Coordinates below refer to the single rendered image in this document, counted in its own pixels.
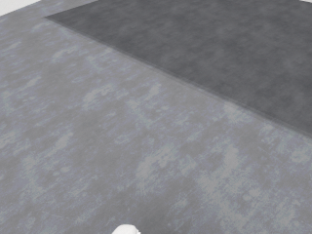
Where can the left robot thigh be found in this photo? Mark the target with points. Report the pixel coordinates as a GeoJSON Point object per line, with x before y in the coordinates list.
{"type": "Point", "coordinates": [126, 229]}

